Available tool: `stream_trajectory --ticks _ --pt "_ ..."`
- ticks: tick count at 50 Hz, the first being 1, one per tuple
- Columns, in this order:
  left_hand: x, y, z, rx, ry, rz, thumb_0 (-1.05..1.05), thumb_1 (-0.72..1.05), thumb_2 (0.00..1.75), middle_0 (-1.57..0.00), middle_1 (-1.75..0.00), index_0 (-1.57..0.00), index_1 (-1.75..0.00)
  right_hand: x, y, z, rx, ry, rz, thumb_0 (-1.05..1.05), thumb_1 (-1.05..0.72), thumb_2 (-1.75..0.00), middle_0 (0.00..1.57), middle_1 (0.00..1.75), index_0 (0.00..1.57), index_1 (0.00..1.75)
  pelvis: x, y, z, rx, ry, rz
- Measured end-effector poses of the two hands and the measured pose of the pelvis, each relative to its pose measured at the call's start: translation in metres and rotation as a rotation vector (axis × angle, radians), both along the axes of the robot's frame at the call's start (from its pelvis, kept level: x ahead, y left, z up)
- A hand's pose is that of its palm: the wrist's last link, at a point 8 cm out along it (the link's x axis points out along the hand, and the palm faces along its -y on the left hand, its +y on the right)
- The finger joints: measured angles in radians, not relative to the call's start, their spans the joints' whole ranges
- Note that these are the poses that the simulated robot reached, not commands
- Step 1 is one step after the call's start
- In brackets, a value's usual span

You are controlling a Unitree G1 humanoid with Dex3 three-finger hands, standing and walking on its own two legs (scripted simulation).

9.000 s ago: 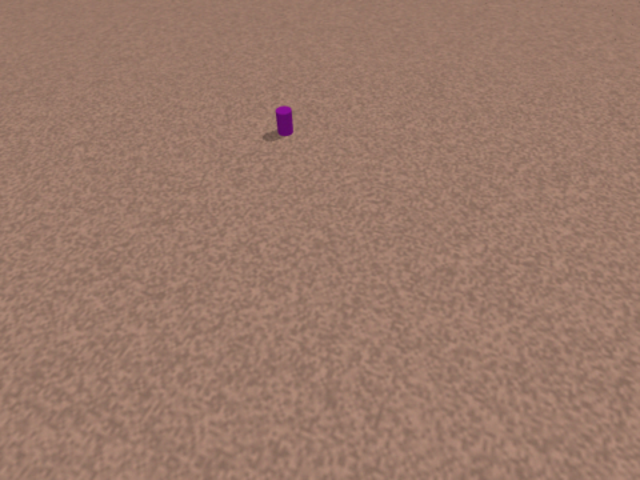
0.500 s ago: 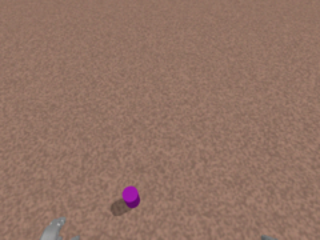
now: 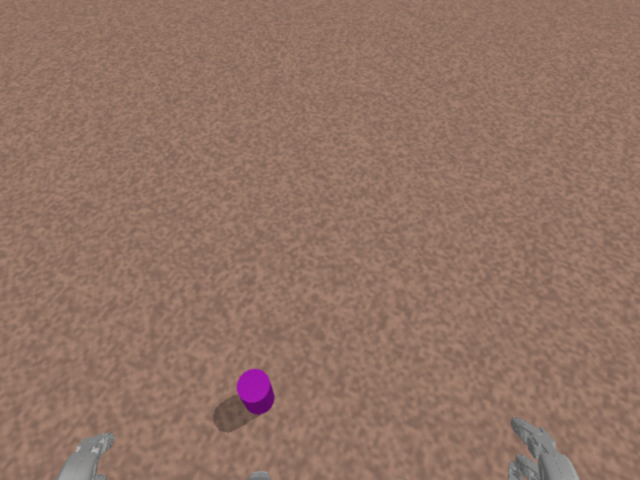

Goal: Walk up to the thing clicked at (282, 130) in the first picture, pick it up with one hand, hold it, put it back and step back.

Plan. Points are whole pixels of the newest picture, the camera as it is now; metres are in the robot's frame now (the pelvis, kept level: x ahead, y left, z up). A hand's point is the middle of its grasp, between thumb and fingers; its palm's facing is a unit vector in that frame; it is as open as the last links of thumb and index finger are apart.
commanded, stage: go down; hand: left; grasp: from the side
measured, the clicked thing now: (256, 392) +0.41 +0.19 -0.66
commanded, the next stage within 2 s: none
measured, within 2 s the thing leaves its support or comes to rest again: neither
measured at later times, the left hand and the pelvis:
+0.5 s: hand out of the picture +0.14 +0.27 -0.13, palm faces +0.04 -0.92 -0.38, open 16.3 cm; pelvis +0.00 +0.00 -0.03, yaw +0 degrees
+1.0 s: hand (130, 442) +0.22 +0.30 -0.19, palm faces -0.02 -0.88 -0.47, open 16.2 cm; pelvis -0.04 +0.00 -0.09, yaw -1 degrees
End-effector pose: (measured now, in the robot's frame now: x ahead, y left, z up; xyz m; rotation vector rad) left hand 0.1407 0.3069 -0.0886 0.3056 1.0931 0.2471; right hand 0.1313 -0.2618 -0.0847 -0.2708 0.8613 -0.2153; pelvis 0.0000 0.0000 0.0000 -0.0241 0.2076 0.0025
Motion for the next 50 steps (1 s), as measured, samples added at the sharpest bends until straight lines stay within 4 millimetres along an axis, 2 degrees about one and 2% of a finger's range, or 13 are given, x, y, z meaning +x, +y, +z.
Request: stream_trajectory --ticks 7,13,23,37,40,43,50 --pt "-0.005 0.002 -0.002 0.001 0.008 -0.006 0.00 -0.52 0.39 -0.07 -0.44 -0.07 -0.43 0.019 0.007 -0.001 -0.021 -0.072 0.017 0.01 -0.86 -0.89 0.20 0.30 0.20 0.30 0.001 0.001 -0.011 -0.009 0.027 0.007" --pt "-0.008 0.003 -0.004 0.006 0.005 -0.005 -0.01 -0.54 0.40 -0.08 -0.45 -0.08 -0.44 0.023 0.014 -0.006 -0.028 -0.104 0.022 0.01 -0.86 -0.89 0.20 0.30 0.20 0.30 0.000 0.002 -0.019 -0.017 0.046 0.010" --pt "-0.013 0.005 -0.007 0.021 -0.008 -0.010 -0.01 -0.54 0.42 -0.08 -0.45 -0.09 -0.44 0.014 0.019 -0.016 -0.034 -0.106 0.012 0.01 -0.88 -0.89 0.21 0.30 0.20 0.30 -0.004 0.004 -0.029 -0.026 0.064 0.011" --pt "-0.019 0.008 -0.013 0.046 -0.023 -0.023 -0.01 -0.47 0.51 -0.07 -0.50 -0.07 -0.49 -0.003 0.015 -0.023 -0.050 -0.108 0.003 0.01 -0.89 -0.90 0.21 0.30 0.20 0.30 -0.015 0.003 -0.036 -0.028 0.073 0.010" --pt "-0.013 0.013 -0.020 0.063 -0.036 -0.035 -0.01 -0.46 0.51 -0.07 -0.50 -0.07 -0.49 -0.005 0.013 -0.027 -0.059 -0.111 0.016 0.01 -0.89 -0.90 0.21 0.30 0.20 0.30 -0.019 0.002 -0.040 -0.028 0.084 0.011" --pt "0.001 0.021 -0.031 0.084 -0.074 -0.056 -0.01 -0.47 0.51 -0.07 -0.49 -0.07 -0.48 -0.008 0.010 -0.037 -0.070 -0.103 0.037 0.01 -0.90 -0.90 0.21 0.30 0.20 0.30 -0.024 0.001 -0.050 -0.025 0.106 0.008" --pt "0.064 0.033 -0.060 0.126 -0.250 -0.186 -0.01 -0.53 0.47 -0.07 -0.47 -0.07 -0.47 -0.021 -0.004 -0.082 -0.088 -0.033 0.060 0.01 -0.90 -0.90 0.21 0.30 0.20 0.30 -0.039 0.000 -0.088 -0.019 0.188 -0.008"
